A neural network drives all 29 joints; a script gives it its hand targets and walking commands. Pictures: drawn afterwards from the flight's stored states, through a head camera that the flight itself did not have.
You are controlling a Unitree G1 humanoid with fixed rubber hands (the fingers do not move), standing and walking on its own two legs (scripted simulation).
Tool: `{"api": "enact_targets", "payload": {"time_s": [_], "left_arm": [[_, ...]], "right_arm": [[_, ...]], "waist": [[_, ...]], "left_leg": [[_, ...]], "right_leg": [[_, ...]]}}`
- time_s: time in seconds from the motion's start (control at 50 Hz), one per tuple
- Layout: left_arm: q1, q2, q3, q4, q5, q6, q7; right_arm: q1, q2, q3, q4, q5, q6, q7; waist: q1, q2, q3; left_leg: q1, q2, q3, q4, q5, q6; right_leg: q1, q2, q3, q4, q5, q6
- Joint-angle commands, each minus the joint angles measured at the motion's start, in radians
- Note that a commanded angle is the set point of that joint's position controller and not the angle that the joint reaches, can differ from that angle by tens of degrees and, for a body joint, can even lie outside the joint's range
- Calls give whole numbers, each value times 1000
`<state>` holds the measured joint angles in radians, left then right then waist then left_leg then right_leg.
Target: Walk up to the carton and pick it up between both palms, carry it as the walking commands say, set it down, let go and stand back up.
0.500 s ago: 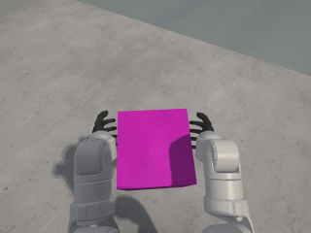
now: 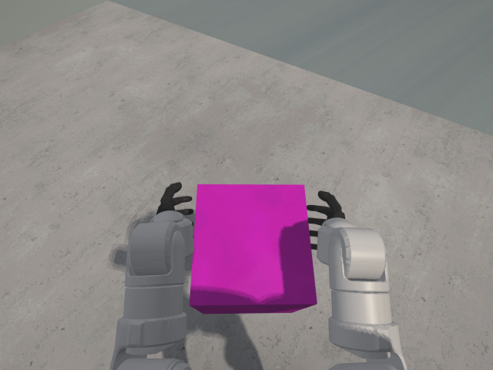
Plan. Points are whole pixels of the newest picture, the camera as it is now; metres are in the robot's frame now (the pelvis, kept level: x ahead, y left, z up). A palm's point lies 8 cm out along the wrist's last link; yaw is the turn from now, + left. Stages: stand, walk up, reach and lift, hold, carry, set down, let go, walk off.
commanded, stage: carry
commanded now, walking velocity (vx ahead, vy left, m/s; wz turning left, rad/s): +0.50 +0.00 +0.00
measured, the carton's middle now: (249, 255) +0.32 +0.00 -0.04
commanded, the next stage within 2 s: none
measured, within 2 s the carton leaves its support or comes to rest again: neither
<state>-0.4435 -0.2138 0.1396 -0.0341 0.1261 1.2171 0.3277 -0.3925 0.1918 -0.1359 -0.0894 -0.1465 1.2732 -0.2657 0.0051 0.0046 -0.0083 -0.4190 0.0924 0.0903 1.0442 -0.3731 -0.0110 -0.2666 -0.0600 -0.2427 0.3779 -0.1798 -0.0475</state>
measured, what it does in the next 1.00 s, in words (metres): walks ahead: left foot, then right foot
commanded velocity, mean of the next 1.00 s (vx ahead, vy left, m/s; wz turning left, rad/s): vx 0.32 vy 0.00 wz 0.00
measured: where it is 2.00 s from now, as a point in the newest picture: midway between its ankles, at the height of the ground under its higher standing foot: (250, 231)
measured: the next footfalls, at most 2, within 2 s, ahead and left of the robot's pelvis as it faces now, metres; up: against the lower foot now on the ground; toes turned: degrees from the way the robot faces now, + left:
left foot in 0.24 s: +0.35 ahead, +0.13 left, +0.00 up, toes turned +10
right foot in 0.64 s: +0.60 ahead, -0.11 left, +0.00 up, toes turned -15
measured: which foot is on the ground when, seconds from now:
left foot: up 0.00-0.22, down 0.24-0.66, up 0.68-0.94, down 0.96-1.00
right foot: down 0.00-0.24, up 0.26-0.62, down 0.64-1.00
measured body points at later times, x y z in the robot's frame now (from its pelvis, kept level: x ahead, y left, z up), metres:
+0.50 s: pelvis +0.34 +0.03 +0.00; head +0.39 +0.04 +0.45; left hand +0.67 +0.15 +0.06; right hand +0.65 -0.11 +0.06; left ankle +0.31 +0.12 -0.75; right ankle +0.38 -0.10 -0.70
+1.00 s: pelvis +0.66 +0.01 -0.01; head +0.70 +0.00 +0.43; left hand +1.00 +0.12 +0.06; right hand +0.98 -0.14 +0.06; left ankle +0.75 +0.11 -0.75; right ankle +0.57 -0.10 -0.74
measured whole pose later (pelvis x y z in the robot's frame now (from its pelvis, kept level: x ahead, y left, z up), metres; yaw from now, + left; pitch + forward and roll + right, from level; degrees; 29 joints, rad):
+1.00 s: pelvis +0.66 +0.01 -0.01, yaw -2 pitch +3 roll +0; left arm -0.47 -0.22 0.17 -0.09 0.15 1.17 0.28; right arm -0.42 0.20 -0.14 -0.15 -0.13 1.24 -0.30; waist -0.01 0.00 0.03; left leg -0.40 0.06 0.18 0.45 -0.07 0.03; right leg -0.16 -0.09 -0.20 0.53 -0.38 0.03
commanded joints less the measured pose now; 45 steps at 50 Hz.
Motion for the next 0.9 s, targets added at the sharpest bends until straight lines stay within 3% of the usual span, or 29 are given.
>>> {"api": "enact_targets", "payload": {"time_s": [0.0, 0.08, 0.16, 0.2, 0.22, 0.24, 0.26, 0.28, 0.3, 0.32, 0.34, 0.38, 0.44, 0.56, 0.6, 0.62, 0.64, 0.66, 0.68, 0.7, 0.72, 0.74, 0.76, 0.82, 0.86, 0.88], "left_arm": [[-442, -1087, -547, -52, -441, -3, -468], [-399, -1064, -550, -61, -431, -3, -460], [-370, -1046, -569, -52, -411, 8, -452], [-382, -1032, -575, -38, -410, 12, -454], [-387, -1027, -576, -32, -412, 12, -457], [-397, -1018, -571, -6, -411, 11, -459], [-434, -1018, -597, -33, -422, 23, -461], [-431, -1032, -609, -7, -417, 27, -462], [-440, -1057, -613, -21, -430, 21, -464], [-469, -1077, -621, -51, -449, 13, -466], [-477, -1094, -615, -66, -456, 8, -465], [-471, -1093, -597, -87, -466, -1, -464], [-428, -1086, -602, -95, -469, -7, -448], [-377, -1053, -625, -80, -451, 15, -444], [-346, -1048, -616, -38, -450, 25, -452], [-343, -1050, -609, -17, -450, 27, -456], [-335, -1037, -601, -4, -441, 30, -460], [-353, -1042, -593, 66, -418, 26, -460], [-379, -1054, -592, 29, -425, 21, -462], [-402, -1073, -591, 13, -431, 20, -462], [-414, -1084, -583, 13, -433, 16, -462], [-428, -1082, -567, -4, -434, 8, -463], [-432, -1089, -555, -6, -430, 3, -462], [-413, -1091, -534, -32, -426, -9, -460], [-393, -1082, -536, -49, -423, -14, -454], [-384, -1075, -541, -50, -420, -14, -450]], "right_arm": [[-615, 1078, 614, -127, 457, -68, 373], [-586, 1062, 627, -160, 456, -66, 359], [-546, 1044, 637, -132, 455, -45, 370], [-529, 1045, 629, -87, 457, -40, 378], [-524, 1044, 619, -63, 456, -42, 381], [-502, 1042, 604, -21, 436, -43, 383], [-484, 1039, 591, 21, 437, -47, 386], [-500, 1046, 585, -12, 446, -49, 387], [-514, 1063, 593, -22, 448, -52, 386], [-526, 1084, 595, -53, 445, -62, 384], [-546, 1102, 593, -86, 447, -70, 381], [-573, 1109, 590, -133, 454, -79, 377], [-558, 1079, 582, -161, 447, -78, 373], [-502, 1022, 592, -147, 422, -51, 370], [-506, 1011, 595, -130, 419, -42, 371], [-498, 1001, 598, -113, 419, -39, 373], [-510, 989, 606, -98, 421, -36, 377], [-555, 992, 630, -87, 427, -22, 382], [-565, 993, 628, -68, 442, -22, 382], [-568, 1019, 613, -58, 448, -32, 383], [-569, 1039, 611, -47, 448, -43, 383], [-577, 1050, 611, -64, 454, -52, 383], [-595, 1056, 607, -84, 458, -61, 382], [-615, 1055, 607, -152, 461, -74, 372], [-599, 1048, 615, -172, 463, -73, 367], [-583, 1042, 618, -169, 462, -70, 367]], "waist": [[13, -141, -392], [22, -167, -345], [23, -171, -308], [-1, -135, -339], [-12, -75, -400], [-31, 70, -453], [-22, 327, -500], [-28, 280, -497], [-30, 217, -473], [-32, 127, -455], [-28, 73, -437], [-21, 88, -429], [-12, 125, -400], [-15, 158, -326], [4, 121, -355], [15, 86, -409], [36, -54, -480], [23, -296, -474], [24, -229, -450], [21, -181, -442], [19, -109, -436], [13, -80, -410], [7, -86, -399], [11, -155, -404], [19, -188, -418], [18, -189, -425]], "left_leg": [[-171, 25, -11, -141, 53, -9], [-137, -1, 49, -391, 163, -18], [-29, -42, 131, -549, 301, 24], [189, -80, 192, -626, 342, 46], [398, -77, 175, -617, 304, 62], [548, 118, -91, -661, 255, 91], [757, 332, -520, -757, 282, 244], [814, 380, -561, -772, 415, 279], [796, 334, -457, -722, 580, 256], [756, 308, -359, -705, 642, 220], [705, 293, -278, -726, 627, 187], [615, 263, -167, -788, 493, 159], [564, 231, -69, -843, 396, 168], [565, 168, 68, -765, 537, 106], [480, 120, 134, -590, 650, 72], [372, 95, 150, -438, 646, 53], [245, 57, 151, -201, 431, 23], [-102, -69, 76, 1, -41, -20], [-234, -36, -11, 154, -152, -10], [-267, -12, -54, 208, -151, -1], [-254, 13, -74, 160, -112, 4], [-235, 26, -73, 36, -67, -4], [-189, 27, -64, -97, -37, -15], [-50, -21, 7, -333, 38, -30], [3, -53, 39, -463, 164, -16], [35, -62, 58, -527, 252, -8]], "right_leg": [[470, -247, 246, -135, 302, -87], [450, -214, 138, -137, 358, -91], [425, -189, 74, -77, 452, -55], [334, -146, -3, 93, 507, -12], [222, -104, -30, 262, 466, 16], [67, -53, -20, 493, 221, 53], [-270, 80, 60, 738, -256, 87], [-416, 37, 162, 900, -338, 77], [-469, -16, 215, 929, -297, 59], [-475, -49, 228, 883, -224, 51], [-452, -74, 228, 778, -158, 50], [-346, -63, 193, 582, -135, 60], [-265, -29, 130, 372, -103, 70], [-144, 35, 3, 70, 120, 52], [75, 69, -51, -14, 150, 30], [259, 31, 2, 4, 115, 9], [394, -167, 271, -42, -8, -30], [570, -390, 686, -132, 98, -185], [626, -430, 680, -109, 331, -232], [613, -388, 553, -42, 638, -227], [586, -343, 419, -9, 750, -181], [538, -307, 323, -24, 743, -128], [498, -275, 253, -47, 687, -92], [437, -230, 122, -42, 767, -80], [435, -206, 60, -3, 830, -65], [431, -186, 33, 30, 800, -47]]}}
